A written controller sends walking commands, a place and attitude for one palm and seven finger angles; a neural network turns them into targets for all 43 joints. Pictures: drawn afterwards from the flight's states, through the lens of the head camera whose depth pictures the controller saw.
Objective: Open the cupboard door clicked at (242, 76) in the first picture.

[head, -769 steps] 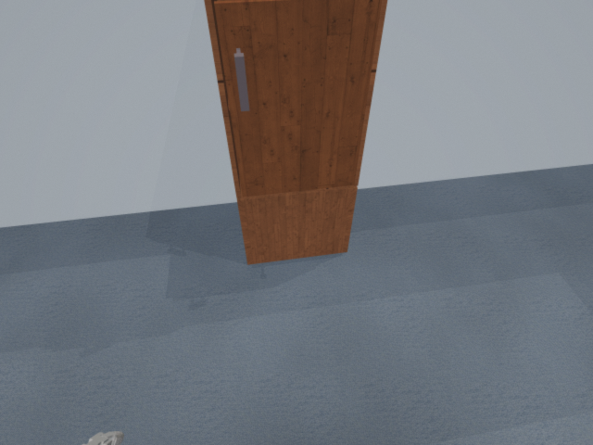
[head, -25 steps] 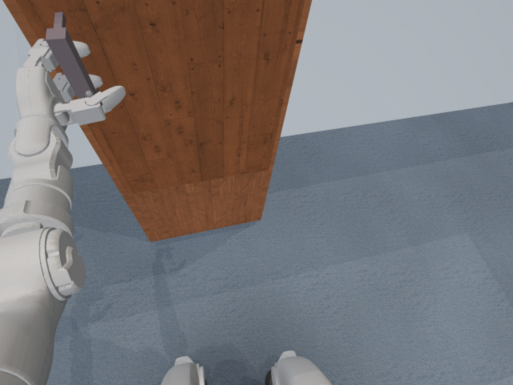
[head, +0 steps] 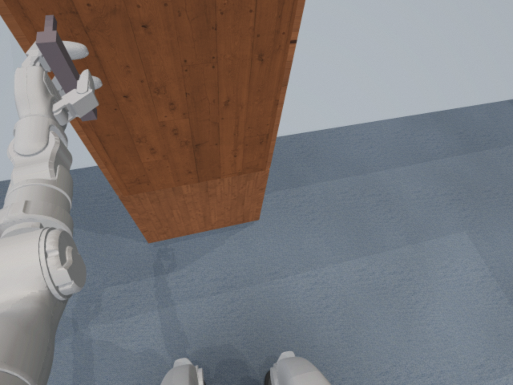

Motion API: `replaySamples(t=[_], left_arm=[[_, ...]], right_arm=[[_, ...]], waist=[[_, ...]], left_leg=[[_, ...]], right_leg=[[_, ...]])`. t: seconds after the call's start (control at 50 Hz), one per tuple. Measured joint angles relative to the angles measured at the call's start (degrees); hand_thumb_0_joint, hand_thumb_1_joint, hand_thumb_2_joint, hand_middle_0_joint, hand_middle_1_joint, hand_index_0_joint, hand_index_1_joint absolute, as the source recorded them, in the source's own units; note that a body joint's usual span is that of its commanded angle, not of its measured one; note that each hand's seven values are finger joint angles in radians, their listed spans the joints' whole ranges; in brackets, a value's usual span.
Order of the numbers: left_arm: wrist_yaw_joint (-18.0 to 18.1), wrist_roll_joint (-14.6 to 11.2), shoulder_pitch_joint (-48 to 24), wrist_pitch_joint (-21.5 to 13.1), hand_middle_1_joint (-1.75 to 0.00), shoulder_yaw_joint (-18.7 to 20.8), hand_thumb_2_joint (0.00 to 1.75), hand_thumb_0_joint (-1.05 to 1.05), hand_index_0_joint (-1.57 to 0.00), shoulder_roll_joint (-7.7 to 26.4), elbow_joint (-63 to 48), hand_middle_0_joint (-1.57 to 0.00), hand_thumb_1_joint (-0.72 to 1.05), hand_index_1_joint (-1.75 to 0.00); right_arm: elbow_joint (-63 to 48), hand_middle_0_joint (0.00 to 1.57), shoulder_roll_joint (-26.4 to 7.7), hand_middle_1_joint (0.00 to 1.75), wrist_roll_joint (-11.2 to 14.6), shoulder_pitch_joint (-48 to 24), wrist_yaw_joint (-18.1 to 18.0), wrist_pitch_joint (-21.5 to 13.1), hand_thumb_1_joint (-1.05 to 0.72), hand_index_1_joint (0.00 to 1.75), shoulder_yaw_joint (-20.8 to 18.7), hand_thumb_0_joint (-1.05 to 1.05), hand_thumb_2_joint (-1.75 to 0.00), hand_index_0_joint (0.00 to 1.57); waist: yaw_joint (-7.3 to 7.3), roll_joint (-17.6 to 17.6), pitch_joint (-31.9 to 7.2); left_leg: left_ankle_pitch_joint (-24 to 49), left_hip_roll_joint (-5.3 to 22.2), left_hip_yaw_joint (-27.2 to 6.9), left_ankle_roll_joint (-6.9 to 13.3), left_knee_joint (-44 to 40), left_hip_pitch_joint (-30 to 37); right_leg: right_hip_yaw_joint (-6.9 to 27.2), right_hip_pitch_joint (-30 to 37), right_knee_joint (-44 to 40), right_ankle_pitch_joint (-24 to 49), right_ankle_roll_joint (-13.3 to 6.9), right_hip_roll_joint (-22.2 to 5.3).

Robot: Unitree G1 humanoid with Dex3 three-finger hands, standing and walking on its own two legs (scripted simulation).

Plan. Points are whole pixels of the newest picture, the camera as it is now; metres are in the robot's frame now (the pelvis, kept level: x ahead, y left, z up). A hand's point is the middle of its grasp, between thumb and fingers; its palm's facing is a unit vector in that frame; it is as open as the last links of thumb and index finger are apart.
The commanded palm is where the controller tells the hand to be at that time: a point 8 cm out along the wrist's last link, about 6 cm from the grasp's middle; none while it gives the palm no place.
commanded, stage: pull the door open along its arc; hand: left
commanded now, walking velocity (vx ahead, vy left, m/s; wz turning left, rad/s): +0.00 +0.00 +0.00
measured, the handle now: (71, 71) +0.58 +0.22 +0.11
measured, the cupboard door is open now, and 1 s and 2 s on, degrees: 0 42 39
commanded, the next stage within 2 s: open thumb and fingers to let go in 0.84 s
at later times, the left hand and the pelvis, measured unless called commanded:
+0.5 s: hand (126, 161) +0.40 +0.13 +0.12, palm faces +0.27 -0.95 +0.13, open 6.2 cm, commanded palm +0.34 +0.18 +0.11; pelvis +0.02 +0.00 +0.02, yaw +0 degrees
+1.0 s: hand (206, 210) +0.33 +0.04 +0.12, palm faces +0.43 -0.90 -0.06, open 6.1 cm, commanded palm +0.27 +0.08 +0.11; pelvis +0.02 -0.04 +0.03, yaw +5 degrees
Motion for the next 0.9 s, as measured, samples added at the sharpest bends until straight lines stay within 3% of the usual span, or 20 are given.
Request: replaySamples(t=[0.16, 0.36, 0.4, 0.48, 0.58, 0.68, 0.76, 0.9], left_arm=[[-0.29, -2.47, 7.27, 0.25, -1.35, -0.60, 0.79, 0.00, -0.37, -3.91, -7.35, -0.37, 0.71, -1.35], [1.56, -6.62, 26.63, 2.65, -1.35, -7.11, 0.73, 0.00, -0.37, -14.36, -28.09, -0.36, 0.69, -1.35], [5.28, -7.59, 30.85, 4.09, -1.35, -9.22, 0.72, 0.00, -0.37, -18.32, -34.00, -0.36, 0.68, -1.34], [16.69, -6.40, 38.20, 5.76, -1.35, -14.40, 0.72, 0.02, -0.37, -27.09, -44.72, -0.35, 0.66, -1.32], [29.34, -0.88, 44.59, 9.12, -1.35, -22.02, 0.72, 0.00, -0.38, -34.78, -53.32, -0.34, 0.65, -1.32], [38.93, 4.11, 48.90, 14.57, -1.34, -29.72, 0.74, -0.01, -0.37, -38.44, -58.15, -0.34, 0.66, -1.33], [41.92, 6.20, 52.33, 18.78, -1.33, -35.09, 0.74, -0.02, -0.37, -37.71, -61.63, -0.35, 0.66, -1.34], [41.66, 4.16, 57.94, 22.96, -1.31, -40.31, 0.71, -0.01, -0.39, -36.07, -67.56, -0.34, 0.64, -1.34]], right_arm=[[-0.82, 0.20, -0.14, 0.30, 0.49, 0.40, 0.44, 0.76, -0.90, 0.30, -0.82, 0.00, -0.90, 0.20], [-3.04, 0.20, 0.71, 0.30, 2.22, -1.53, 1.42, 0.84, -0.90, 0.30, -1.90, 0.00, -0.90, 0.20], [-3.28, 0.20, 1.01, 0.30, 2.22, -2.57, 1.66, 0.08, -0.90, 0.30, -2.26, 0.00, -0.90, 0.20], [-3.33, 0.20, 1.76, 0.30, 1.45, -6.04, 2.68, -1.49, -0.90, 0.30, -2.39, 0.01, -0.90, 0.20], [-4.20, 0.20, 3.29, 0.30, -0.28, -10.72, 3.42, -1.66, -0.90, 0.30, -1.93, 0.01, -0.90, 0.20], [-4.84, 0.20, 4.65, 0.30, -1.73, -14.50, 3.28, -0.47, -0.90, 0.30, -1.27, 0.01, -0.90, 0.20], [-4.74, 0.20, 5.83, 0.30, -2.24, -16.25, 3.08, 0.77, -0.90, 0.30, -0.80, 0.01, -0.90, 0.20], [-3.16, 0.20, 5.98, 0.30, -2.05, -17.14, 2.19, 2.25, -0.90, 0.30, -0.19, 0.01, -0.90, 0.20]], waist=[[1.79, 0.18, -1.01], [5.28, 0.50, -2.70], [6.47, 0.63, -2.82], [8.10, 0.74, -2.48], [9.50, 0.31, -1.91], [10.39, 0.58, -1.34], [10.44, 0.81, -1.05], [9.77, 0.88, 0.38]], left_leg=[[-0.26, 0.14, 1.06, 0.04, -1.47, 2.78], [-0.35, -0.25, 2.12, 0.10, -5.21, 10.78], [-0.29, -0.37, 2.21, 0.08, -5.89, 12.37], [-0.02, -1.03, 1.88, 0.02, -6.76, 14.90], [0.44, -1.78, 1.18, -0.28, -7.38, 17.26], [1.08, -2.12, 0.42, -0.85, -8.35, 19.70], [1.52, -1.82, -0.22, -1.59, -9.44, 21.99], [2.11, -1.05, -1.92, -2.34, -11.78, 26.73]], right_leg=[[1.01, 2.18, -1.12, -0.05, 0.05, 0.11], [1.89, 9.68, -4.41, -0.13, 0.20, -0.24], [1.95, 11.27, -5.06, -0.10, 0.27, -0.35], [1.56, 13.86, -5.48, -0.32, 0.34, -0.97], [0.81, 16.12, -4.94, -0.90, 0.04, -1.67], [0.02, 18.43, -4.89, -1.19, -0.59, -1.95], [-0.64, 20.68, -5.49, -1.25, -1.37, -1.58], [-2.36, 26.12, -8.15, -1.11, -2.59, -0.60]])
